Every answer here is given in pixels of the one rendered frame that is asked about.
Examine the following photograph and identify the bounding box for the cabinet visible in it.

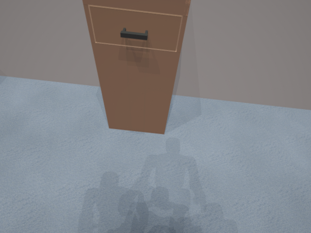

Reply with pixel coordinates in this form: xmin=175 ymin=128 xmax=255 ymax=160
xmin=82 ymin=0 xmax=191 ymax=134

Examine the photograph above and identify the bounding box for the handle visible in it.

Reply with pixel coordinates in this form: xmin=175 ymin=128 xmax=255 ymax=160
xmin=121 ymin=28 xmax=148 ymax=40

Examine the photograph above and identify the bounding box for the drawer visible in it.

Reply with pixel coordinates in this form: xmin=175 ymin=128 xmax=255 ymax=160
xmin=89 ymin=5 xmax=182 ymax=51

